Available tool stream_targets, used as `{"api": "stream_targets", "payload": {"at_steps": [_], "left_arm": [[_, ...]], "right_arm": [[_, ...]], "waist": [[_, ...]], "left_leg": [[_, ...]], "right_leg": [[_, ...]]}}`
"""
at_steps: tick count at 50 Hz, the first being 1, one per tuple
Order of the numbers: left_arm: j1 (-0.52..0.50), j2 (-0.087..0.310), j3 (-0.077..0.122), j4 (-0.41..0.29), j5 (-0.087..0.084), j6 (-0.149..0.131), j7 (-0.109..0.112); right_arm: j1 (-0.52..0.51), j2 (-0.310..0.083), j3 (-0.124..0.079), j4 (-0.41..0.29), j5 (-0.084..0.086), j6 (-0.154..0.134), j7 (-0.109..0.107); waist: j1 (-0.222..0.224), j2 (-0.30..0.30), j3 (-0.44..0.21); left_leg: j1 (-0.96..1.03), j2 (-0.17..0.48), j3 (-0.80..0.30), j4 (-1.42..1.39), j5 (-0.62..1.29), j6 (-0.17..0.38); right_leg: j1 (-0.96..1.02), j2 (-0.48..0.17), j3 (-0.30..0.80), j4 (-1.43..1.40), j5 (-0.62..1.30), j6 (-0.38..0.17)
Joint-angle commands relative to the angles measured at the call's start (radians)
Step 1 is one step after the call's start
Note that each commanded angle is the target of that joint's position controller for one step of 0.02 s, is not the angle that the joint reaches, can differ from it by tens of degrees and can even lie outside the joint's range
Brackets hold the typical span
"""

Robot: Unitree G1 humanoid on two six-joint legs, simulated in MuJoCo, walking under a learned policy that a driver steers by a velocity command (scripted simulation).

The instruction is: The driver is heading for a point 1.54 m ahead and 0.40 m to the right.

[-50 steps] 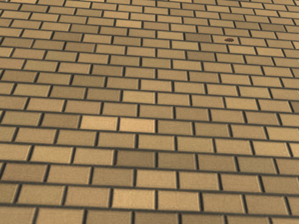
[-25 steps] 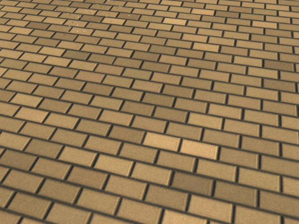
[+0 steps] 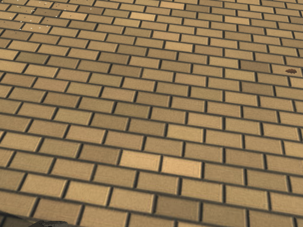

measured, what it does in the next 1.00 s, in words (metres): walks ahead: right foot, then left foot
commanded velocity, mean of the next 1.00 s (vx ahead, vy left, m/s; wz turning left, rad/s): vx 0.15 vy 0.00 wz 0.01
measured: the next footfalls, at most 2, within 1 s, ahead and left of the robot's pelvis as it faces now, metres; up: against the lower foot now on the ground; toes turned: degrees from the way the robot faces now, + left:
right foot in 0.10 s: +0.26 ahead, -0.12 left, +0.00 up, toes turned -1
left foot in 0.44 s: +0.22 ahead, +0.12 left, +0.00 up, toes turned +0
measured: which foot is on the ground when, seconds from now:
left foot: down 0.00-0.12, up 0.14-0.42, down 0.44-0.90, up 0.92-1.00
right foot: up 0.00-0.08, down 0.10-1.00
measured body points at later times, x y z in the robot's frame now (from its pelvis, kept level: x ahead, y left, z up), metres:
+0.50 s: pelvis +0.16 -0.02 -0.01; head +0.16 -0.01 +0.44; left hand +0.29 +0.23 -0.14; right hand +0.26 -0.29 -0.12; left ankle +0.18 +0.12 -0.74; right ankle +0.22 -0.12 -0.74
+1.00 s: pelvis +0.28 -0.03 -0.01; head +0.29 -0.04 +0.44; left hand +0.31 +0.25 -0.14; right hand +0.37 -0.29 -0.13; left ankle +0.21 +0.11 -0.66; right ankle +0.23 -0.12 -0.74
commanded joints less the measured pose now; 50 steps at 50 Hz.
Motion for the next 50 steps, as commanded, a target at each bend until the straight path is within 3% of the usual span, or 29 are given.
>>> {"api": "stream_targets", "payload": {"at_steps": [1, 3, 5, 6, 7, 8, 9, 11, 12, 15, 19, 21, 22, 23, 25, 28, 33, 34, 36, 38, 40, 41, 43, 44, 45, 46, 47, 48, 50], "left_arm": [[-0.096, 0.048, 0.008, -0.090, 0.000, -0.022, -0.017], [-0.050, 0.083, 0.021, -0.079, 0.008, -0.022, -0.018], [0.114, 0.133, 0.046, -0.031, 0.022, -0.025, -0.005], [0.216, 0.192, 0.055, -0.017, 0.035, -0.024, 0.007], [0.225, 0.218, 0.049, -0.017, 0.050, -0.011, 0.013], [0.259, 0.145, 0.039, -0.012, 0.019, 0.003, 0.009], [0.174, 0.125, 0.031, -0.023, 0.002, 0.013, 0.009], [0.039, 0.057, 0.007, -0.029, 0.003, 0.023, 0.015], [0.006, 0.061, 0.008, -0.023, 0.017, 0.026, 0.016], [-0.042, 0.070, 0.015, -0.005, 0.035, 0.028, 0.018], [-0.048, 0.089, 0.018, 0.021, 0.019, 0.047, 0.031], [-0.044, 0.051, 0.002, 0.036, 0.017, 0.056, 0.032], [-0.018, 0.030, -0.007, 0.052, 0.021, 0.058, 0.031], [0.029, 0.046, 0.000, 0.059, 0.022, 0.061, 0.032], [0.022, 0.053, 0.003, 0.067, 0.020, 0.065, 0.044], [0.060, 0.045, 0.003, 0.097, 0.023, 0.071, 0.053], [0.045, 0.041, 0.002, 0.137, 0.012, 0.065, 0.050], [0.061, 0.040, 0.003, 0.153, 0.009, 0.067, 0.050], [0.067, 0.050, 0.010, 0.170, -0.003, 0.071, 0.051], [0.041, 0.041, 0.010, 0.162, -0.011, 0.054, 0.047], [0.024, 0.024, 0.009, 0.152, -0.020, 0.017, 0.035], [0.024, 0.027, 0.010, 0.153, -0.020, 0.001, 0.028], [0.138, 0.044, 0.020, 0.204, -0.027, -0.015, 0.018], [0.227, 0.088, 0.035, 0.243, -0.027, -0.017, 0.017], [0.331, 0.184, 0.066, 0.279, -0.031, -0.017, 0.019], [0.415, 0.206, 0.070, 0.284, -0.018, -0.016, 0.017], [0.387, 0.147, 0.048, 0.278, -0.005, -0.022, 0.018], [0.350, 0.113, 0.039, 0.261, -0.004, -0.025, 0.020], [0.307, 0.073, 0.020, 0.251, -0.008, -0.020, 0.022]], "right_arm": [[-0.009, -0.183, -0.047, -0.032, 0.007, -0.005, -0.012], [-0.029, -0.192, -0.051, -0.024, 0.007, 0.002, -0.017], [-0.056, -0.187, -0.048, -0.028, 0.008, 0.012, -0.021], [-0.029, -0.144, -0.031, -0.048, -0.014, 0.011, -0.023], [0.176, -0.023, 0.008, -0.026, -0.024, 0.011, -0.010], [0.198, -0.114, -0.009, 0.021, -0.001, 0.014, -0.007], [0.081, -0.176, -0.028, -0.005, 0.024, 0.024, -0.007], [-0.049, -0.158, -0.028, -0.035, 0.005, 0.052, -0.028], [-0.043, -0.142, -0.028, -0.036, -0.001, 0.071, -0.034], [-0.003, -0.072, -0.009, -0.014, -0.012, 0.092, -0.048], [-0.039, -0.079, -0.011, 0.001, -0.016, 0.095, -0.042], [-0.071, -0.078, -0.012, -0.005, -0.036, 0.096, -0.038], [-0.097, -0.092, -0.012, -0.024, -0.043, 0.094, -0.040], [-0.139, -0.164, -0.027, -0.035, -0.036, 0.092, -0.046], [-0.179, -0.110, -0.017, -0.024, -0.035, 0.072, -0.042], [-0.198, -0.071, -0.005, -0.015, -0.030, 0.042, -0.034], [-0.153, -0.089, -0.008, 0.010, -0.017, 0.032, -0.036], [-0.129, -0.091, -0.010, 0.024, -0.015, 0.035, -0.036], [-0.117, -0.113, -0.019, 0.031, -0.004, 0.044, -0.036], [-0.092, -0.125, -0.024, 0.031, 0.006, 0.037, -0.034], [-0.068, -0.163, -0.038, 0.046, 0.016, 0.018, -0.032], [-0.074, -0.162, -0.040, 0.049, 0.019, 0.010, -0.031], [-0.155, -0.141, -0.036, 0.029, 0.018, 0.007, -0.025], [-0.228, -0.109, -0.026, -0.003, 0.018, 0.003, -0.022], [-0.261, -0.060, -0.015, -0.040, 0.012, -0.014, -0.021], [-0.263, -0.071, -0.018, -0.047, 0.008, -0.033, -0.025], [-0.244, -0.102, -0.029, -0.041, 0.029, -0.044, -0.020], [-0.240, -0.090, -0.026, -0.034, 0.040, -0.047, -0.013], [-0.282, -0.081, -0.029, -0.040, 0.024, -0.045, 0.000]], "waist": [[0.026, 0.137, 0.027], [0.063, 0.152, -0.012], [0.154, 0.137, -0.123], [0.176, 0.045, -0.258], [0.085, -0.202, -0.433], [0.135, -0.133, -0.544], [0.136, -0.075, -0.390], [0.093, 0.006, -0.186], [0.061, -0.026, -0.148], [0.027, -0.074, -0.128], [0.034, -0.051, -0.144], [0.029, -0.040, -0.090], [0.035, -0.012, -0.048], [0.087, 0.078, 0.009], [0.096, 0.173, 0.032], [0.109, 0.176, 0.005], [0.082, 0.085, -0.054], [0.077, 0.082, -0.080], [0.072, 0.105, -0.032], [0.056, 0.141, 0.055], [0.057, 0.211, 0.098], [0.066, 0.211, 0.104], [0.134, 0.192, 0.055], [0.173, 0.113, 0.045], [0.190, -0.114, 0.008], [0.232, -0.231, -0.034], [0.195, -0.113, -0.017], [0.170, -0.052, -0.005], [0.146, 0.003, 0.031]], "left_leg": [[-0.096, 0.236, -0.087, 0.002, 0.526, 0.113], [-0.031, 0.251, -0.103, 0.084, 0.615, 0.089], [-0.027, 0.189, -0.074, 0.313, 0.768, 0.041], [-0.170, 0.127, -0.048, 0.546, 0.529, -0.005], [-0.487, -0.011, -0.057, 0.947, -0.329, -0.084], [-0.507, -0.018, -0.202, 1.061, -0.438, -0.095], [-0.569, 0.034, -0.176, 1.079, -0.390, -0.098], [-0.562, 0.106, -0.117, 0.952, -0.277, -0.111], [-0.473, 0.128, -0.111, 0.872, -0.231, -0.115], [-0.297, 0.116, -0.061, 0.641, -0.213, -0.121], [-0.156, 0.105, -0.034, 0.419, 0.052, -0.089], [-0.096, 0.100, -0.032, 0.331, 0.082, -0.061], [-0.110, 0.140, -0.082, 0.253, 0.080, -0.038], [-0.223, 0.174, -0.125, 0.204, -0.073, -0.012], [-0.401, 0.145, -0.119, 0.137, -0.259, -0.015], [-0.383, 0.137, -0.109, 0.150, -0.122, -0.040], [-0.264, 0.122, -0.082, 0.227, 0.134, -0.036], [-0.246, 0.114, -0.075, 0.223, 0.065, -0.028], [-0.273, 0.121, -0.106, 0.196, -0.206, 0.020], [-0.276, 0.196, -0.226, 0.120, -0.401, 0.084], [-0.221, 0.318, -0.399, 0.047, -0.396, 0.158], [-0.216, 0.339, -0.421, 0.054, -0.307, 0.170], [-0.275, 0.284, -0.314, 0.126, -0.127, 0.123], [-0.358, 0.196, -0.187, 0.250, -0.019, 0.066], [-0.530, 0.044, -0.002, 0.551, 0.074, -0.018], [-0.759, -0.004, -0.026, 0.821, -0.223, -0.056], [-0.857, 0.041, -0.100, 0.962, -0.289, -0.037], [-0.903, 0.080, -0.111, 1.006, -0.224, -0.014], [-0.926, 0.148, -0.080, 0.940, -0.075, 0.001]], "right_leg": [[0.140, 0.055, -0.021, -0.100, 0.071, -0.025], [0.195, 0.072, -0.012, -0.129, 0.015, -0.057], [0.429, 0.101, -0.047, -0.194, 0.094, -0.101], [0.698, -0.040, 0.075, -0.119, 0.480, -0.154], [1.046, -0.342, 0.428, -0.076, 0.739, -0.369], [1.033, -0.334, 0.533, -0.139, 0.568, -0.396], [0.901, -0.285, 0.414, -0.193, 0.398, -0.349], [0.617, -0.202, 0.292, -0.278, 0.177, -0.281], [0.484, -0.170, 0.248, -0.324, 0.101, -0.261], [0.322, -0.119, 0.147, -0.368, 0.065, -0.254], [0.277, -0.107, 0.135, -0.386, -0.314, -0.221], [0.202, -0.066, 0.129, -0.388, -0.582, -0.147], [0.185, -0.036, 0.118, -0.368, -0.658, -0.096], [0.212, 0.026, 0.065, -0.331, -0.643, -0.052], [0.383, 0.058, 0.014, -0.235, -0.466, -0.026], [0.438, 0.053, 0.005, -0.200, -0.339, -0.042], [0.445, 0.044, 0.010, -0.179, -0.169, -0.047], [0.454, 0.060, -0.009, -0.164, -0.239, -0.048], [0.386, 0.098, -0.047, -0.113, -0.508, -0.058], [0.260, 0.106, -0.057, -0.047, -0.596, -0.069], [0.174, 0.100, -0.071, 0.043, -0.497, -0.086], [0.183, 0.084, -0.055, 0.021, -0.477, -0.102], [0.377, 0.078, -0.041, -0.102, -0.416, -0.127], [0.494, 0.040, 0.046, -0.181, -0.417, -0.149], [0.695, -0.085, 0.305, -0.286, -0.370, -0.220], [0.879, -0.256, 0.600, -0.392, -0.224, -0.323], [0.905, -0.290, 0.593, -0.372, -0.172, -0.333], [0.904, -0.268, 0.514, -0.361, -0.156, -0.310], [0.854, -0.219, 0.349, -0.391, -0.060, -0.251]]}}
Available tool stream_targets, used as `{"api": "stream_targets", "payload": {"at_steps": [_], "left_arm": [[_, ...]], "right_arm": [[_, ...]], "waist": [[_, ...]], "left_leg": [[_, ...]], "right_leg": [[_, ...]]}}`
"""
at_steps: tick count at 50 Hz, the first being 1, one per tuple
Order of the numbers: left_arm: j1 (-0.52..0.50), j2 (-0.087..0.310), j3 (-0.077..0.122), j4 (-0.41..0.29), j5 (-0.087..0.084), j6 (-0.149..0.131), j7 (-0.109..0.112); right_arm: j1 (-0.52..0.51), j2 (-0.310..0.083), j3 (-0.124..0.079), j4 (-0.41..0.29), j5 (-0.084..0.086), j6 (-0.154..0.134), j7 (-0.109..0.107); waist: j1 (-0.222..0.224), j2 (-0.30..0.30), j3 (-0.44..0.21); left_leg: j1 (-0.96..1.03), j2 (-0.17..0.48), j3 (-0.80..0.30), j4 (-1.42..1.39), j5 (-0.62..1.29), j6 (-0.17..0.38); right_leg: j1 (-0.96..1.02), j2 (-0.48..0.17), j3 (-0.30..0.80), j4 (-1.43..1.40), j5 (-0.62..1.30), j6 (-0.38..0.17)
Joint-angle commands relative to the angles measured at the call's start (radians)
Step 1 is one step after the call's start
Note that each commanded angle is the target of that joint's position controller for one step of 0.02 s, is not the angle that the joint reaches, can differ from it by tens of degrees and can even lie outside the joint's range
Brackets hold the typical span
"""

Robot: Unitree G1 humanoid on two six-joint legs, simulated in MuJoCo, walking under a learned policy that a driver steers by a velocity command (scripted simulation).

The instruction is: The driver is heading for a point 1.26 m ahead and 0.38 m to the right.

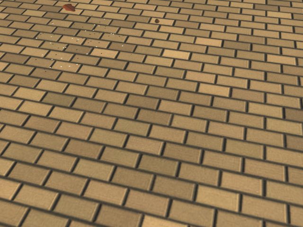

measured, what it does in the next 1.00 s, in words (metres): walks ahead: left foot, then right foot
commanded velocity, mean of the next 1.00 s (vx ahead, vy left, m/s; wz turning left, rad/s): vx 0.47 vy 0.00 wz -0.15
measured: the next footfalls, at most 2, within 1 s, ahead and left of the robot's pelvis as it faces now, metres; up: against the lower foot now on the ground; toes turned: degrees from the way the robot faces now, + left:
left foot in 0.30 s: +0.34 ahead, +0.15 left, +0.00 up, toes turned +1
right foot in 0.88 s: +0.63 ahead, -0.11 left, +0.00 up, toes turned -11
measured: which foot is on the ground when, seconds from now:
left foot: up 0.00-0.28, down 0.30-0.90, up 0.92-1.00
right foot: down 0.00-0.32, up 0.34-0.86, down 0.88-1.00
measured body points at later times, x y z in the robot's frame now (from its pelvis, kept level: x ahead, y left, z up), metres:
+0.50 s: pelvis +0.25 +0.07 +0.00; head +0.27 +0.07 +0.45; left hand +0.34 +0.34 -0.13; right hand +0.34 -0.20 -0.11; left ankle +0.30 +0.15 -0.74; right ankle +0.23 -0.09 -0.65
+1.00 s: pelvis +0.54 -0.02 +0.00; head +0.57 -0.04 +0.44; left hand +0.72 +0.22 -0.11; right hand +0.56 -0.30 -0.13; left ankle +0.45 +0.15 -0.64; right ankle +0.59 -0.10 -0.74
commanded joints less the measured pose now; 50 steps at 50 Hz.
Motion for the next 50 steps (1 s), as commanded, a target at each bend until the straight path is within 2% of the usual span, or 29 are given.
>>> {"api": "stream_targets", "payload": {"at_steps": [1, 3, 6, 8, 11, 13, 14, 15, 16, 17, 18, 19, 20, 21, 22, 25, 28, 33, 39, 40, 42, 43, 44, 45, 46, 47, 48, 49, 50], "left_arm": [[0.079, 0.089, 0.003, -0.015, 0.003, 0.003, 0.006], [0.086, 0.098, 0.001, -0.016, 0.004, 0.018, 0.019], [0.071, 0.151, 0.008, -0.028, 0.007, 0.023, 0.039], [0.111, 0.176, 0.015, -0.016, 0.000, 0.019, 0.042], [0.123, 0.172, 0.021, -0.002, -0.014, 0.018, 0.040], [0.108, 0.185, 0.029, -0.005, -0.009, 0.025, 0.039], [0.097, 0.188, 0.031, -0.009, -0.005, 0.032, 0.038], [0.094, 0.173, 0.026, -0.016, 0.003, 0.040, 0.039], [0.108, 0.129, 0.008, -0.042, 0.026, 0.043, 0.039], [0.240, -0.018, -0.029, -0.049, 0.012, 0.023, 0.031], [0.162, 0.103, -0.003, -0.048, -0.015, -0.001, 0.022], [0.059, 0.158, 0.014, -0.087, -0.038, -0.015, 0.018], [0.010, 0.151, 0.013, -0.098, -0.032, -0.022, 0.025], [-0.003, 0.139, 0.018, -0.099, -0.016, -0.019, 0.030], [0.021, 0.125, 0.020, -0.093, -0.010, -0.007, 0.031], [0.019, 0.084, 0.017, -0.099, -0.003, 0.026, 0.035], [-0.093, 0.087, 0.018, -0.141, 0.008, 0.033, 0.036], [-0.234, 0.063, 0.007, -0.181, -0.001, 0.021, 0.015], [-0.362, 0.065, -0.001, -0.268, -0.009, 0.019, -0.021], [-0.361, 0.071, 0.001, -0.279, -0.008, 0.019, -0.029], [-0.287, 0.108, 0.020, -0.283, -0.006, 0.021, -0.036], [-0.154, 0.143, 0.044, -0.255, -0.007, 0.024, -0.034], [0.025, 0.215, 0.081, -0.211, -0.011, 0.028, -0.022], [0.138, 0.341, 0.115, -0.203, -0.011, 0.034, -0.008], [0.139, 0.287, 0.093, -0.214, -0.016, 0.032, -0.008], [0.111, 0.223, 0.073, -0.217, -0.005, 0.028, -0.006], [0.049, 0.190, 0.065, -0.231, -0.002, 0.025, -0.003], [-0.020, 0.161, 0.056, -0.249, -0.001, 0.025, -0.002], [-0.068, 0.132, 0.045, -0.268, 0.008, 0.024, 0.000]], "right_arm": [[-0.155, -0.067, -0.020, -0.121, -0.009, -0.031, 0.018], [-0.181, -0.032, -0.009, -0.132, -0.014, -0.023, 0.034], [-0.301, 0.008, 0.013, -0.174, -0.014, -0.021, 0.042], [-0.346, -0.014, 0.011, -0.189, -0.008, -0.020, 0.044], [-0.368, -0.057, 0.001, -0.206, -0.002, -0.019, 0.048], [-0.306, -0.095, -0.017, -0.192, -0.008, -0.019, 0.048], [-0.209, -0.121, -0.033, -0.164, -0.010, -0.017, 0.044], [-0.046, -0.154, -0.054, -0.112, -0.008, -0.011, 0.036], [0.129, -0.218, -0.073, -0.076, -0.018, -0.004, 0.024], [0.151, -0.270, -0.073, -0.058, -0.031, -0.007, 0.036], [0.114, -0.171, -0.048, -0.064, -0.022, -0.012, 0.039], [0.025, -0.137, -0.036, -0.071, -0.019, -0.018, 0.038], [-0.045, -0.125, -0.031, -0.080, -0.024, -0.023, 0.041], [-0.090, -0.108, -0.027, -0.081, -0.035, -0.029, 0.045], [-0.114, -0.084, -0.020, -0.079, -0.044, -0.034, 0.047], [-0.099, -0.086, -0.020, -0.048, -0.034, -0.047, 0.047], [-0.051, -0.124, -0.029, -0.019, -0.038, -0.044, 0.028], [0.009, -0.150, -0.032, 0.021, -0.035, -0.038, 0.009], [0.072, -0.159, -0.039, 0.070, -0.027, -0.007, 0.004], [0.067, -0.167, -0.042, 0.070, -0.024, 0.001, 0.002], [0.037, -0.196, -0.049, 0.056, -0.023, 0.016, -0.005], [0.019, -0.198, -0.049, 0.047, -0.025, 0.028, -0.012], [0.028, -0.183, -0.039, 0.027, -0.033, 0.031, -0.022], [0.109, -0.075, 0.001, -0.023, -0.056, 0.005, -0.006], [0.077, -0.073, 0.009, -0.022, -0.047, -0.038, 0.008], [-0.025, -0.146, -0.011, -0.051, -0.005, -0.067, 0.022], [-0.079, -0.147, -0.008, -0.068, 0.004, -0.082, 0.022], [-0.095, -0.143, -0.012, -0.067, -0.016, -0.084, 0.015], [-0.088, -0.151, -0.022, -0.065, -0.032, -0.074, 0.008]], "waist": [[0.030, -0.089, 0.061], [0.028, -0.101, 0.067], [0.044, -0.092, 0.098], [0.056, -0.113, 0.106], [0.031, -0.116, 0.125], [-0.021, -0.126, 0.066], [-0.078, -0.130, -0.001], [-0.154, -0.119, -0.096], [-0.204, 0.005, -0.229], [-0.111, 0.289, -0.369], [-0.139, 0.187, -0.284], [-0.120, 0.134, -0.125], [-0.089, 0.041, -0.062], [-0.057, 0.019, -0.025], [-0.022, 0.038, -0.026], [0.003, 0.043, 0.002], [-0.018, 0.024, 0.049], [-0.075, 0.015, 0.069], [-0.111, 0.010, 0.100], [-0.104, 0.019, 0.095], [-0.052, 0.057, 0.027], [0.023, 0.056, -0.052], [0.095, 0.017, -0.154], [0.069, -0.212, -0.292], [0.069, -0.217, -0.396], [0.093, -0.173, -0.283], [0.070, -0.103, -0.178], [0.028, -0.031, -0.098], [-0.011, -0.042, -0.062]], "left_leg": [[-0.452, 0.101, -0.018, 0.014, 0.123, 0.016], [-0.386, 0.095, 0.029, -0.111, 0.199, -0.012], [-0.233, 0.056, 0.076, -0.387, 0.350, -0.035], [-0.154, 0.033, 0.086, -0.486, 0.421, -0.034], [-0.139, 0.035, 0.048, -0.562, 0.443, 0.008], [-0.039, 0.006, 0.062, -0.569, 0.401, 0.045], [0.092, -0.021, 0.083, -0.568, 0.377, 0.070], [0.309, -0.033, 0.092, -0.565, 0.362, 0.098], [0.606, 0.158, -0.132, -0.546, 0.291, 0.157], [0.825, 0.382, -0.666, -0.742, -0.024, 0.313], [0.749, 0.360, -0.742, -0.847, -0.149, 0.278], [0.609, 0.333, -0.583, -0.861, -0.092, 0.234], [0.467, 0.296, -0.458, -0.881, 0.056, 0.216], [0.359, 0.257, -0.362, -0.899, 0.178, 0.205], [0.296, 0.224, -0.295, -0.925, 0.235, 0.197], [0.208, 0.205, -0.202, -0.990, 0.285, 0.219], [0.225, 0.207, -0.149, -1.026, 0.304, 0.224], [0.270, 0.186, 0.009, -1.038, 0.359, 0.171], [0.507, 0.259, 0.084, -0.954, 0.459, 0.143], [0.534, 0.268, 0.095, -0.917, 0.542, 0.135], [0.554, 0.263, 0.134, -0.761, 0.918, 0.108], [0.520, 0.236, 0.173, -0.578, 1.065, 0.082], [0.353, 0.194, 0.197, -0.327, 0.983, 0.042], [-0.104, 0.047, 0.198, 0.082, 0.455, -0.034], [-0.302, -0.069, -0.006, 0.252, -0.135, -0.037], [-0.406, 0.000, -0.077, 0.292, -0.078, -0.007], [-0.407, 0.047, -0.060, 0.233, 0.011, 0.011], [-0.357, 0.083, -0.050, 0.135, 0.072, 0.007], [-0.278, 0.112, -0.054, 0.060, 0.114, -0.001]], "right_leg": [[0.306, -0.291, 0.330, -0.256, 0.389, -0.167], [0.237, -0.251, 0.239, -0.299, 0.430, -0.156], [0.093, -0.203, 0.139, -0.349, 0.412, -0.139], [0.072, -0.222, 0.134, -0.378, 0.374, -0.139], [0.151, -0.273, 0.128, -0.357, 0.431, -0.118], [0.211, -0.281, 0.103, -0.249, 0.686, -0.094], [0.209, -0.261, 0.076, -0.123, 0.841, -0.076], [0.135, -0.216, 0.046, 0.073, 0.880, -0.050], [-0.094, -0.158, 0.016, 0.398, 0.571, -0.022], [-0.409, 0.038, 0.063, 0.733, -0.179, 0.023], [-0.516, -0.010, 0.168, 0.846, -0.212, 0.006], [-0.576, -0.061, 0.139, 0.851, -0.119, -0.012], [-0.535, -0.112, 0.120, 0.808, -0.023, -0.014], [-0.492, -0.145, 0.115, 0.752, 0.037, -0.010], [-0.431, -0.172, 0.124, 0.720, 0.074, -0.008], [-0.412, -0.191, 0.107, 0.626, 0.105, 0.017], [-0.523, -0.198, 0.103, 0.471, 0.249, 0.050], [-0.493, -0.152, 0.061, 0.216, 0.477, 0.048], [-0.568, -0.117, 0.045, 0.094, 0.364, 0.000], [-0.555, -0.105, 0.026, 0.087, 0.309, -0.014], [-0.412, -0.042, -0.043, 0.090, 0.204, -0.050], [-0.234, 0.005, -0.074, 0.062, 0.213, -0.076], [0.054, -0.008, 0.005, 0.052, 0.236, -0.120], [0.478, -0.275, 0.500, 0.027, 0.111, -0.301], [0.598, -0.378, 0.873, -0.167, 0.011, -0.371], [0.532, -0.346, 0.737, -0.190, 0.015, -0.309], [0.387, -0.304, 0.593, -0.192, 0.081, -0.270], [0.226, -0.263, 0.487, -0.211, 0.176, -0.245], [0.110, -0.230, 0.421, -0.237, 0.259, -0.230]]}}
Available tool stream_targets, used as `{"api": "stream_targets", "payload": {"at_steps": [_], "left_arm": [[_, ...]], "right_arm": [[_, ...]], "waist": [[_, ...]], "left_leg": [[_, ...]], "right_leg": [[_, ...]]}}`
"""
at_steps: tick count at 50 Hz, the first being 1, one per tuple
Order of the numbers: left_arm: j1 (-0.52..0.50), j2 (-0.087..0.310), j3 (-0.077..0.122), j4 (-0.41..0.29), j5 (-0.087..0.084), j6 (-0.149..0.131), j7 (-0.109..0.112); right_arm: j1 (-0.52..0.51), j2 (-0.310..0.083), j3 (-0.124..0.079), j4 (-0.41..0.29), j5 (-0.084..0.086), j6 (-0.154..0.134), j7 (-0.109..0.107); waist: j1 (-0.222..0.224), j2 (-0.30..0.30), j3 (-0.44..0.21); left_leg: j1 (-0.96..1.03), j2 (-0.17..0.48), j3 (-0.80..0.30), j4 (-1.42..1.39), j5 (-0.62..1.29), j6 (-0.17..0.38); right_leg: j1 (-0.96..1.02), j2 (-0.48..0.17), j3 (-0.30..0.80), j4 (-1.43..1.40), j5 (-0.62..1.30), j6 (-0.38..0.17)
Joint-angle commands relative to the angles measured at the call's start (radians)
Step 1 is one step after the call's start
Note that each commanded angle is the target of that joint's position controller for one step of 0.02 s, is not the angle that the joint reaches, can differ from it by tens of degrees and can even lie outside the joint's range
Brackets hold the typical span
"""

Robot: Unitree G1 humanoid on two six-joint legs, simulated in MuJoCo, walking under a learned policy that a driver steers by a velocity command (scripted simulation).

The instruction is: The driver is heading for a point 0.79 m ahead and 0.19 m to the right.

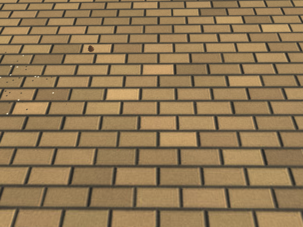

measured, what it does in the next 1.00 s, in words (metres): walks ahead, turning right: left foot, then right foot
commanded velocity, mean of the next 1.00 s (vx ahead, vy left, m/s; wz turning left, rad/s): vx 0.50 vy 0.00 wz -0.57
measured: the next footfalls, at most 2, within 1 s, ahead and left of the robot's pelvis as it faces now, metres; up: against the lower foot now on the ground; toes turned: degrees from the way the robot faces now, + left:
left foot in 0.36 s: +0.42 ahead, +0.11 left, +0.00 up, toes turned -16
right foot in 0.88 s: +0.58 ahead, -0.24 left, +0.00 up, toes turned -34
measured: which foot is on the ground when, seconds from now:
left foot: up 0.00-0.34, down 0.36-0.90, up 0.92-1.00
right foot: down 0.00-0.38, up 0.40-0.86, down 0.88-1.00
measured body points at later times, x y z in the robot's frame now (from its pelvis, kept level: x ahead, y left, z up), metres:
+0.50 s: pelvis +0.30 +0.03 +0.00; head +0.33 +0.03 +0.45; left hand +0.45 +0.28 -0.12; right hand +0.38 -0.27 -0.09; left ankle +0.38 +0.12 -0.73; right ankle +0.18 -0.07 -0.64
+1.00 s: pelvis +0.53 -0.12 +0.00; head +0.56 -0.15 +0.44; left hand +0.82 +0.01 -0.09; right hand +0.45 -0.41 -0.12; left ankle +0.52 +0.08 -0.63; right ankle +0.55 -0.21 -0.73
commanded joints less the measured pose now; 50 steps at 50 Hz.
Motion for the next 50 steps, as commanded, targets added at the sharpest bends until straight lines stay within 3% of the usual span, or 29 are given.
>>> {"api": "stream_targets", "payload": {"at_steps": [1, 4, 7, 9, 13, 16, 17, 18, 19, 20, 21, 22, 23, 24, 25, 27, 30, 35, 39, 41, 42, 43, 44, 45, 46, 47, 48, 49, 50], "left_arm": [[0.034, 0.105, 0.024, -0.073, 0.014, -0.008, 0.012], [0.057, 0.144, 0.037, -0.075, 0.004, -0.013, 0.028], [0.107, 0.163, 0.044, -0.064, -0.004, -0.009, 0.045], [0.142, 0.165, 0.045, -0.057, -0.007, -0.003, 0.051], [0.198, 0.154, 0.046, -0.037, -0.015, 0.009, 0.056], [0.185, 0.157, 0.051, -0.045, -0.007, 0.021, 0.064], [0.171, 0.140, 0.045, -0.054, -0.005, 0.025, 0.062], [0.161, 0.094, 0.027, -0.071, 0.003, 0.023, 0.055], [0.256, 0.031, 0.008, -0.094, -0.002, 0.017, 0.054], [0.324, 0.049, -0.001, -0.108, -0.021, 0.008, 0.054], [0.263, 0.148, 0.022, -0.092, -0.029, 0.010, 0.054], [0.169, 0.171, 0.030, -0.108, -0.021, 0.016, 0.054], [0.120, 0.158, 0.031, -0.123, -0.011, 0.019, 0.052], [0.105, 0.142, 0.035, -0.130, -0.005, 0.023, 0.049], [0.118, 0.119, 0.033, -0.133, -0.012, 0.030, 0.044], [0.114, 0.079, 0.025, -0.145, -0.015, 0.041, 0.040], [0.065, 0.064, 0.020, -0.177, -0.008, 0.044, 0.037], [-0.077, 0.039, 0.006, -0.215, -0.008, 0.028, 0.006], [-0.168, 0.045, 0.006, -0.264, -0.012, 0.028, -0.017], [-0.145, 0.075, 0.021, -0.275, -0.007, 0.033, -0.022], [-0.092, 0.100, 0.035, -0.268, -0.004, 0.037, -0.021], [0.035, 0.139, 0.058, -0.238, -0.005, 0.041, -0.016], [0.214, 0.199, 0.092, -0.190, -0.008, 0.049, -0.001], [0.261, 0.315, 0.113, -0.178, -0.017, 0.051, 0.019], [0.268, 0.303, 0.097, -0.216, -0.014, 0.032, 0.011], [0.252, 0.226, 0.074, -0.204, -0.004, 0.018, 0.004], [0.203, 0.192, 0.061, -0.194, -0.002, 0.010, 0.004], [0.129, 0.156, 0.048, -0.201, -0.002, 0.007, 0.006], [0.076, 0.124, 0.036, -0.211, 0.007, 0.006, 0.009]], "right_arm": [[-0.037, -0.129, -0.037, -0.097, -0.017, -0.022, -0.007], [-0.054, -0.095, -0.033, -0.119, -0.028, 0.004, -0.012], [-0.178, -0.066, -0.022, -0.159, -0.028, 0.003, -0.011], [-0.249, -0.052, -0.016, -0.181, -0.019, -0.003, -0.003], [-0.310, -0.090, -0.026, -0.214, -0.004, -0.015, 0.012], [-0.250, -0.127, -0.040, -0.205, -0.003, -0.028, 0.019], [-0.165, -0.144, -0.052, -0.182, -0.007, -0.033, 0.014], [-0.037, -0.181, -0.066, -0.165, -0.024, -0.037, 0.008], [0.100, -0.263, -0.087, -0.152, -0.040, -0.031, -0.001], [0.138, -0.247, -0.088, -0.123, -0.016, -0.017, 0.008], [0.082, -0.153, -0.064, -0.149, -0.004, -0.011, 0.007], [0.033, -0.115, -0.053, -0.158, -0.009, -0.001, 0.002], [-0.012, -0.100, -0.045, -0.154, -0.017, 0.004, 0.002], [-0.038, -0.078, -0.038, -0.148, -0.023, 0.005, 0.001], [-0.049, -0.078, -0.037, -0.142, -0.026, 0.002, 0.001], [-0.047, -0.087, -0.044, -0.126, -0.018, -0.007, 0.004], [-0.037, -0.124, -0.058, -0.105, -0.016, -0.010, 0.003], [-0.010, -0.157, -0.063, -0.079, -0.009, 0.008, -0.005], [0.045, -0.194, -0.074, -0.052, 0.009, 0.032, -0.006], [0.040, -0.223, -0.082, -0.052, 0.019, 0.046, -0.011], [0.038, -0.239, -0.088, -0.054, 0.023, 0.053, -0.015], [0.027, -0.242, -0.088, -0.057, 0.027, 0.060, -0.019], [0.028, -0.215, -0.076, -0.065, 0.019, 0.059, -0.024], [0.108, -0.083, -0.032, -0.113, -0.034, 0.045, -0.013], [0.078, -0.086, -0.017, -0.144, -0.020, 0.005, 0.002], [-0.051, -0.171, -0.041, -0.170, 0.024, -0.018, 0.013], [-0.073, -0.160, -0.034, -0.178, 0.032, -0.028, 0.015], [-0.062, -0.150, -0.033, -0.158, 0.011, -0.028, 0.007], [-0.041, -0.157, -0.039, -0.146, -0.004, -0.018, 0.005]], "waist": [[-0.004, -0.046, -0.101], [-0.017, -0.054, -0.072], [0.024, -0.064, -0.045], [0.056, -0.083, -0.041], [0.070, -0.097, -0.038], [0.027, -0.129, -0.052], [-0.019, -0.128, -0.093], [-0.081, -0.089, -0.212], [-0.080, 0.113, -0.375], [-0.055, 0.350, -0.428], [-0.076, 0.197, -0.288], [-0.083, 0.104, -0.177], [-0.062, 0.062, -0.097], [-0.039, 0.073, -0.059], [-0.021, 0.099, -0.045], [-0.013, 0.099, -0.035], [-0.014, 0.063, -0.029], [-0.065, 0.042, 0.000], [-0.084, 0.043, 0.031], [-0.047, 0.071, -0.001], [-0.009, 0.091, -0.042], [0.068, 0.083, -0.110], [0.157, 0.043, -0.198], [0.089, -0.223, -0.286], [0.093, -0.226, -0.464], [0.137, -0.116, -0.354], [0.100, -0.084, -0.233], [0.050, -0.018, -0.163], [0.013, -0.035, -0.127]], "left_leg": [[-0.267, 0.083, -0.063, -0.055, 0.092, -0.006], [-0.251, 0.069, -0.035, -0.192, 0.176, -0.057], [-0.221, 0.027, -0.026, -0.447, 0.379, -0.079], [-0.162, -0.009, -0.016, -0.582, 0.486, -0.077], [-0.131, -0.029, -0.059, -0.696, 0.484, -0.056], [-0.062, -0.031, -0.062, -0.723, 0.348, -0.016], [0.063, -0.036, -0.041, -0.761, 0.343, 0.010], [0.295, 0.054, -0.108, -0.732, 0.328, 0.062], [0.674, 0.277, -0.428, -0.736, 0.223, 0.181], [0.785, 0.403, -0.782, -0.841, -0.008, 0.266], [0.672, 0.369, -0.694, -0.875, -0.132, 0.224], [0.536, 0.326, -0.528, -0.885, -0.069, 0.181], [0.405, 0.280, -0.412, -0.914, 0.054, 0.167], [0.326, 0.245, -0.326, -0.940, 0.139, 0.155], [0.272, 0.223, -0.261, -0.967, 0.184, 0.149], [0.239, 0.214, -0.170, -1.009, 0.267, 0.167], [0.264, 0.225, -0.071, -1.033, 0.395, 0.185], [0.306, 0.192, 0.102, -1.032, 0.471, 0.145], [0.421, 0.234, 0.150, -0.990, 0.555, 0.124], [0.466, 0.240, 0.186, -0.887, 0.843, 0.105], [0.476, 0.237, 0.204, -0.786, 1.011, 0.095], [0.441, 0.217, 0.229, -0.614, 1.090, 0.077], [0.273, 0.181, 0.244, -0.366, 0.967, 0.040], [-0.165, 0.053, 0.229, 0.006, 0.127, -0.018], [-0.368, -0.077, -0.009, 0.208, -0.239, -0.030], [-0.468, -0.017, -0.074, 0.224, -0.143, -0.012], [-0.462, 0.026, -0.057, 0.145, -0.047, 0.003], [-0.398, 0.068, -0.050, 0.060, 0.018, -0.005], [-0.322, 0.097, -0.050, -0.004, 0.060, -0.014]], "right_leg": [[0.273, -0.250, 0.377, -0.294, 0.113, -0.196], [0.173, -0.219, 0.297, -0.323, 0.232, -0.206], [0.133, -0.163, 0.237, -0.313, 0.204, -0.160], [0.116, -0.147, 0.234, -0.303, 0.140, -0.132], [0.216, -0.192, 0.336, -0.228, 0.069, -0.112], [0.289, -0.224, 0.410, -0.125, 0.134, -0.092], [0.278, -0.188, 0.400, -0.047, 0.194, -0.071], [0.202, -0.131, 0.352, 0.151, 0.171, -0.041], [-0.087, 0.001, 0.222, 0.490, -0.095, 0.031], [-0.326, 0.008, 0.179, 0.713, -0.447, 0.056], [-0.402, -0.059, 0.203, 0.798, -0.377, 0.063], [-0.402, -0.096, 0.162, 0.802, -0.291, 0.068], [-0.374, -0.126, 0.145, 0.758, -0.231, 0.072], [-0.341, -0.156, 0.145, 0.709, -0.191, 0.071], [-0.300, -0.175, 0.134, 0.684, -0.170, 0.070], [-0.295, -0.188, 0.112, 0.644, -0.141, 0.077], [-0.343, -0.200, 0.109, 0.533, -0.033, 0.091], [-0.285, -0.176, 0.029, 0.251, 0.195, 0.078], [-0.284, -0.152, -0.021, 0.138, 0.129, 0.043], [-0.203, -0.101, -0.069, 0.115, 0.024, 0.005], [-0.117, -0.063, -0.096, 0.113, -0.029, -0.018], [0.053, -0.020, -0.114, 0.067, -0.013, -0.051], [0.343, -0.015, -0.063, 0.022, 0.039, -0.093], [0.724, -0.281, 0.384, 0.024, 0.027, -0.230], [0.851, -0.422, 0.853, -0.163, -0.179, -0.366], [0.782, -0.390, 0.731, -0.214, -0.171, -0.293], [0.633, -0.357, 0.585, -0.219, -0.096, -0.253], [0.480, -0.316, 0.471, -0.222, 0.013, -0.218], [0.366, -0.283, 0.391, -0.241, 0.122, -0.201]]}}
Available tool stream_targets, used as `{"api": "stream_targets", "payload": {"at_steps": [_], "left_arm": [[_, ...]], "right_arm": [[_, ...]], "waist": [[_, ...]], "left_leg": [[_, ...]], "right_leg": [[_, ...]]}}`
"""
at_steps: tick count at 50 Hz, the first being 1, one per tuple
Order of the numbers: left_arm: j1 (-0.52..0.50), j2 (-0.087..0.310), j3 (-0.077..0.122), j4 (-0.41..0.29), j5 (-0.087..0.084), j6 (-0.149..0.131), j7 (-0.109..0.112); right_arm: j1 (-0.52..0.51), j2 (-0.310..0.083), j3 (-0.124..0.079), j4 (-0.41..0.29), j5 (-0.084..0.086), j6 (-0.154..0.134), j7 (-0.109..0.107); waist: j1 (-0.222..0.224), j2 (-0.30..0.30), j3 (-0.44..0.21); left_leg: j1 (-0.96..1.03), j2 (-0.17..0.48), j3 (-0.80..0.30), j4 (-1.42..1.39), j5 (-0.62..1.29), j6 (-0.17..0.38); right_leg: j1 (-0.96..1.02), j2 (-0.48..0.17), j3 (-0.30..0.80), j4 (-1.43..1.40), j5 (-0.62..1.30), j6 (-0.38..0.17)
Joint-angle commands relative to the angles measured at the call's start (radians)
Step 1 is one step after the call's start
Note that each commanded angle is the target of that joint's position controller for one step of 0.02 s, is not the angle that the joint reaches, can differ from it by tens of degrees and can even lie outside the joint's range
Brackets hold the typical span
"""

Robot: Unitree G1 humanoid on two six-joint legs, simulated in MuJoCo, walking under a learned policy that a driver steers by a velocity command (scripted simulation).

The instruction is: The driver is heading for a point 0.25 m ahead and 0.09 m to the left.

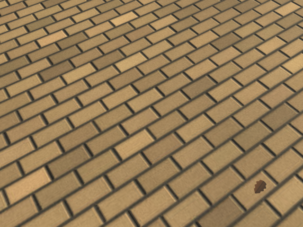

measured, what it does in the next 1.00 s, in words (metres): walks ahead: left foot, then right foot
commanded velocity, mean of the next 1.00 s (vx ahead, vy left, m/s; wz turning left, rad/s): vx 0.14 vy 0.00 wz -0.11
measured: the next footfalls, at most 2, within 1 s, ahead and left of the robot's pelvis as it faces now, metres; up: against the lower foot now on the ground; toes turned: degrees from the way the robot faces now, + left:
left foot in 0.34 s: +0.36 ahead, +0.13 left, +0.00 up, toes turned -4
right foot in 0.62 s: +0.26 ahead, -0.11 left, +0.00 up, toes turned -3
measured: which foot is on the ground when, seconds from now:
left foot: up 0.00-0.32, down 0.34-1.00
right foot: down 0.00-0.34, up 0.36-0.60, down 0.62-1.00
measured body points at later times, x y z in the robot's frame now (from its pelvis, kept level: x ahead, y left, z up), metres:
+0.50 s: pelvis +0.21 +0.04 +0.00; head +0.24 +0.05 +0.45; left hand +0.33 +0.31 -0.13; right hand +0.35 -0.21 -0.10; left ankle +0.32 +0.13 -0.73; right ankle +0.13 -0.09 -0.68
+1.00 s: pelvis +0.27 +0.01 +0.00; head +0.28 +0.01 +0.45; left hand +0.35 +0.26 -0.13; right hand +0.37 -0.25 -0.13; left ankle +0.32 +0.14 -0.73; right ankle +0.22 -0.11 -0.73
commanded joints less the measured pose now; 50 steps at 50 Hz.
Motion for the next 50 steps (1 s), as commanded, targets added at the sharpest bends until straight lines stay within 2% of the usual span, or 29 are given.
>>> {"api": "stream_targets", "payload": {"at_steps": [1, 4, 6, 8, 9, 11, 13, 15, 16, 17, 18, 19, 20, 21, 22, 23, 24, 26, 28, 30, 31, 32, 33, 34, 35, 39, 43, 50], "left_arm": [[0.037, 0.099, 0.025, -0.058, 0.018, -0.023, 0.011], [0.038, 0.121, 0.027, -0.029, 0.020, -0.035, 0.023], [0.047, 0.128, 0.027, -0.004, 0.020, -0.031, 0.038], [0.063, 0.127, 0.026, 0.016, 0.016, -0.022, 0.046], [0.086, 0.129, 0.026, 0.030, 0.015, -0.018, 0.049], [0.112, 0.130, 0.024, 0.056, 0.014, -0.013, 0.050], [0.110, 0.120, 0.020, 0.073, 0.013, -0.009, 0.050], [0.094, 0.115, 0.019, 0.089, 0.011, -0.004, 0.051], [0.078, 0.104, 0.016, 0.092, 0.009, -0.001, 0.053], [0.108, 0.085, 0.010, 0.091, 0.021, -0.002, 0.053], [0.230, 0.043, -0.005, 0.097, 0.034, -0.009, 0.052], [0.293, 0.031, -0.015, 0.127, 0.025, -0.003, 0.053], [0.244, 0.099, -0.001, 0.124, 0.013, 0.015, 0.051], [0.185, 0.112, 0.007, 0.117, 0.002, 0.037, 0.056], [0.139, 0.110, 0.010, 0.114, 0.003, 0.060, 0.063], [0.118, 0.102, 0.013, 0.113, 0.007, 0.081, 0.068], [0.119, 0.082, 0.009, 0.116, 0.008, 0.094, 0.073], [0.143, 0.046, 0.001, 0.146, 0.015, 0.093, 0.078], [0.166, 0.039, 0.002, 0.177, 0.020, 0.084, 0.076], [0.166, 0.029, 0.000, 0.197, 0.032, 0.078, 0.069], [0.140, 0.041, -0.001, 0.185, 0.046, 0.076, 0.070], [0.115, 0.078, 0.003, 0.169, 0.046, 0.073, 0.074], [0.097, 0.112, 0.014, 0.190, 0.035, 0.068, 0.074], [0.073, 0.073, 0.005, 0.188, 0.033, 0.056, 0.072], [0.062, 0.051, -0.002, 0.194, 0.038, 0.044, 0.073], [0.087, 0.050, -0.003, 0.222, 0.025, 0.012, 0.071], [0.111, 0.047, -0.006, 0.251, 0.021, 0.013, 0.073], [0.108, 0.035, -0.012, 0.297, 0.019, 0.020, 0.073]], "right_arm": [[0.000, -0.127, -0.029, -0.077, -0.014, -0.017, 0.000], [0.002, -0.088, -0.022, -0.070, -0.029, 0.010, -0.005], [-0.050, -0.059, -0.011, -0.085, -0.035, 0.013, -0.008], [-0.110, -0.035, 0.000, -0.093, -0.032, 0.008, -0.001], [-0.139, -0.032, 0.002, -0.098, -0.029, 0.004, 0.005], [-0.165, -0.042, -0.001, -0.104, -0.021, 0.001, 0.015], [-0.169, -0.065, -0.009, -0.108, -0.026, 0.000, 0.023], [-0.130, -0.090, -0.022, -0.099, -0.038, -0.003, 0.027], [-0.076, -0.093, -0.026, -0.078, -0.044, -0.007, 0.025], [-0.039, -0.135, -0.036, -0.072, -0.054, -0.012, 0.018], [-0.016, -0.170, -0.035, -0.083, -0.075, -0.011, 0.013], [0.031, -0.090, -0.018, -0.065, -0.066, 0.004, 0.013], [0.037, -0.049, -0.002, -0.054, -0.036, 0.017, 0.020], [-0.009, -0.056, -0.002, -0.053, -0.024, 0.029, 0.022], [-0.063, -0.054, 0.002, -0.061, -0.024, 0.040, 0.021], [-0.123, -0.050, 0.006, -0.070, -0.030, 0.049, 0.019], [-0.166, -0.058, 0.003, -0.074, -0.039, 0.059, 0.016], [-0.191, -0.061, 0.000, -0.070, -0.047, 0.071, 0.008], [-0.179, -0.062, -0.001, -0.054, -0.036, 0.076, -0.001], [-0.173, -0.045, 0.006, -0.039, -0.024, 0.080, -0.007], [-0.153, -0.023, 0.014, -0.025, -0.027, 0.078, -0.005], [-0.148, -0.026, 0.014, -0.021, -0.034, 0.077, -0.003], [-0.139, -0.028, 0.009, -0.024, -0.034, 0.078, -0.004], [-0.152, -0.031, 0.010, -0.018, -0.039, 0.077, -0.007], [-0.144, -0.022, 0.010, -0.012, -0.034, 0.077, -0.010], [-0.116, -0.015, 0.009, 0.028, -0.031, 0.080, -0.017], [-0.122, -0.016, 0.006, 0.058, -0.024, 0.085, -0.016], [-0.122, -0.026, 0.001, 0.117, -0.018, 0.100, -0.027]], "waist": [[0.006, -0.057, -0.137], [-0.011, -0.048, -0.103], [-0.001, -0.054, -0.084], [0.029, -0.071, -0.089], [0.049, -0.075, -0.098], [0.065, -0.088, -0.106], [0.059, -0.098, -0.103], [0.029, -0.102, -0.110], [-0.004, -0.090, -0.125], [-0.004, -0.028, -0.175], [0.044, 0.110, -0.301], [0.014, 0.242, -0.416], [-0.002, 0.181, -0.397], [0.005, 0.118, -0.316], [0.011, 0.081, -0.243], [0.028, 0.085, -0.183], [0.046, 0.122, -0.148], [0.050, 0.159, -0.139], [0.055, 0.138, -0.171], [0.063, 0.114, -0.165], [0.054, 0.087, -0.141], [0.032, 0.043, -0.099], [-0.004, -0.067, -0.056], [0.004, -0.079, -0.045], [-0.004, -0.093, -0.048], [0.002, -0.061, -0.073], [0.015, -0.033, -0.092], [0.018, -0.011, -0.093]], "left_leg": [[-0.270, 0.077, -0.052, -0.044, 0.108, -0.008], [-0.226, 0.062, -0.017, -0.144, 0.170, -0.054], [-0.215, 0.045, -0.002, -0.283, 0.273, -0.070], [-0.153, 0.011, 0.017, -0.453, 0.427, -0.064], [-0.127, -0.007, 0.019, -0.516, 0.504, -0.060], [-0.098, -0.026, 0.006, -0.591, 0.565, -0.045], [-0.106, -0.031, -0.014, -0.642, 0.511, -0.017], [-0.070, -0.039, -0.017, -0.693, 0.459, 0.018], [0.009, -0.050, -0.001, -0.755, 0.526, 0.038], [0.146, 0.008, -0.045, -0.755, 0.875, 0.065], [0.421, 0.175, -0.209, -0.678, 1.186, 0.182], [0.531, 0.307, -0.382, -0.704, 1.219, 0.317], [0.483, 0.296, -0.433, -0.754, 0.976, 0.317], [0.408, 0.272, -0.419, -0.795, 0.711, 0.284], [0.307, 0.245, -0.389, -0.845, 0.504, 0.256], [0.200, 0.217, -0.349, -0.892, 0.337, 0.226], [0.111, 0.174, -0.301, -0.930, 0.220, 0.196], [0.030, 0.117, -0.211, -0.951, 0.174, 0.175], [0.029, 0.106, -0.176, -0.938, 0.127, 0.173], [-0.014, 0.082, -0.149, -0.930, -0.019, 0.133], [-0.041, 0.062, -0.138, -0.923, -0.100, 0.088], [-0.038, 0.026, -0.107, -0.892, -0.128, 0.050], [0.036, -0.028, -0.041, -0.855, -0.048, 0.024], [0.106, -0.031, -0.034, -0.805, 0.029, 0.018], [0.138, -0.032, -0.027, -0.781, 0.085, 0.026], [0.155, -0.035, -0.018, -0.741, 0.260, 0.044], [0.176, -0.034, -0.014, -0.719, 0.386, 0.042], [0.201, -0.034, -0.013, -0.706, 0.453, 0.037]], "right_leg": [[0.303, -0.265, 0.367, -0.303, 0.197, -0.194], [0.194, -0.243, 0.246, -0.328, 0.474, -0.198], [0.167, -0.204, 0.156, -0.311, 0.607, -0.167], [0.159, -0.163, 0.095, -0.291, 0.597, -0.125], [0.171, -0.164, 0.094, -0.285, 0.565, -0.115], [0.211, -0.193, 0.125, -0.268, 0.502, -0.108], [0.272, -0.226, 0.165, -0.215, 0.478, -0.099], [0.316, -0.240, 0.202, -0.133, 0.466, -0.077], [0.313, -0.211, 0.193, -0.063, 0.468, -0.054], [0.277, -0.140, 0.162, 0.049, 0.402, -0.009], [0.108, -0.059, 0.141, 0.243, 0.089, 0.051], [0.005, -0.015, 0.134, 0.451, -0.438, 0.112], [-0.036, -0.035, 0.170, 0.517, -0.543, 0.131], [-0.083, -0.066, 0.166, 0.556, -0.498, 0.145], [-0.097, -0.087, 0.144, 0.537, -0.454, 0.153], [-0.070, -0.112, 0.134, 0.473, -0.415, 0.157], [-0.011, -0.121, 0.116, 0.373, -0.380, 0.158], [0.110, -0.104, 0.071, 0.224, -0.303, 0.152], [0.199, -0.096, 0.047, 0.092, -0.143, 0.136], [0.284, -0.086, 0.026, -0.037, -0.018, 0.109], [0.293, -0.121, 0.067, -0.074, 0.006, 0.089], [0.235, -0.172, 0.120, -0.119, -0.068, 0.065], [0.093, -0.152, 0.122, -0.129, -0.253, 0.045], [0.032, -0.144, 0.119, -0.161, -0.291, 0.052], [0.017, -0.147, 0.120, -0.176, -0.266, 0.066], [0.088, -0.137, 0.103, -0.136, -0.067, 0.087], [0.131, -0.128, 0.089, -0.112, 0.041, 0.085], [0.166, -0.117, 0.071, -0.109, 0.121, 0.082]]}}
